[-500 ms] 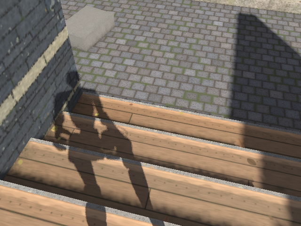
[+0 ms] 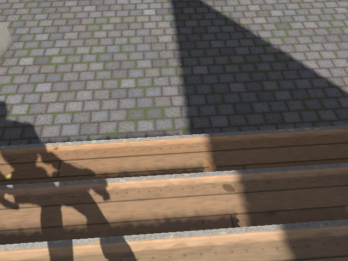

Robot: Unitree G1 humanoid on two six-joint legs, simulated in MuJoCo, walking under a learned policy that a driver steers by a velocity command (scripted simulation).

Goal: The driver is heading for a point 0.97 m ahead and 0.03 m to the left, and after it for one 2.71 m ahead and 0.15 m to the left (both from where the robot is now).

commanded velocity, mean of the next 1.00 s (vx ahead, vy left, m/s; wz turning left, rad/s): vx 0.50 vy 0.00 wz -0.30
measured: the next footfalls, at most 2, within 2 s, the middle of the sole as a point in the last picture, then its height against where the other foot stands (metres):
left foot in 0.40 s outside the picture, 0.15 m lower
right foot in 0.94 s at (200, 237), level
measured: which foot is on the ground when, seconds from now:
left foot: up 0.00-0.38, down 0.40-0.96, up 0.98-1.00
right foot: down 0.00-0.42, up 0.44-0.92, down 0.94-1.00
